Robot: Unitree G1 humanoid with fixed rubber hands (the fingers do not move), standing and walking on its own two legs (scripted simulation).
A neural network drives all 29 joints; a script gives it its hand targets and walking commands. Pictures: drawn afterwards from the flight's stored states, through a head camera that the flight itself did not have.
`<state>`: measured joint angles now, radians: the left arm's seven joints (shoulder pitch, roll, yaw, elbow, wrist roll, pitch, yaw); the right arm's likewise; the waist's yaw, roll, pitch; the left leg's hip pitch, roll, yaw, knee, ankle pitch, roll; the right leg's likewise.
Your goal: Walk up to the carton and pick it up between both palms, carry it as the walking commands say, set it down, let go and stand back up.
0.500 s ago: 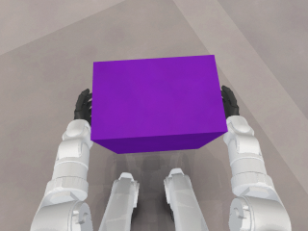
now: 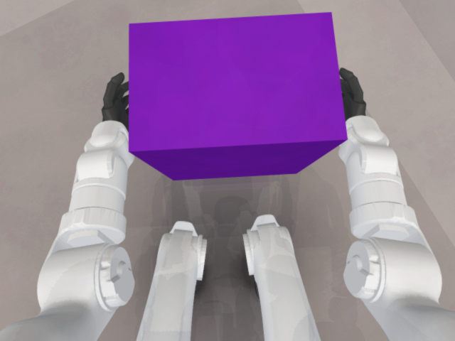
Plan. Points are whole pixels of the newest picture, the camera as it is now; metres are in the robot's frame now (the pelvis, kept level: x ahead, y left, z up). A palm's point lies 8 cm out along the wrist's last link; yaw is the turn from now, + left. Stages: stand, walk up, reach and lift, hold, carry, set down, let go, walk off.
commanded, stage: set down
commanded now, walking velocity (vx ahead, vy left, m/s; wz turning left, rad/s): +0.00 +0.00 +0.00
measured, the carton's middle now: (233, 116) +0.50 -0.04 -0.16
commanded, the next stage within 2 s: none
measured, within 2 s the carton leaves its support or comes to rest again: neither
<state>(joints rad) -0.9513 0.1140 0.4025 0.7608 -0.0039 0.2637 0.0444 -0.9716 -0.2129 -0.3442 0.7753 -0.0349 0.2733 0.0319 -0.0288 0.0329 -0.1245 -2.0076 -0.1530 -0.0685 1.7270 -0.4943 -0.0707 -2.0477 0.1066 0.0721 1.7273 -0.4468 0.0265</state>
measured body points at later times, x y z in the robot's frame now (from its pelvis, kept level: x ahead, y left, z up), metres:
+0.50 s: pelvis +0.00 +0.01 -0.06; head +0.32 -0.02 +0.25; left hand +0.52 +0.15 -0.20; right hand +0.50 -0.24 -0.19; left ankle +0.11 +0.12 -0.46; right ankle +0.12 -0.11 -0.46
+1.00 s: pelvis -0.02 +0.00 -0.11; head +0.35 -0.02 +0.13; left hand +0.52 +0.16 -0.28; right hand +0.52 -0.23 -0.28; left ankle +0.11 +0.12 -0.46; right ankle +0.12 -0.11 -0.46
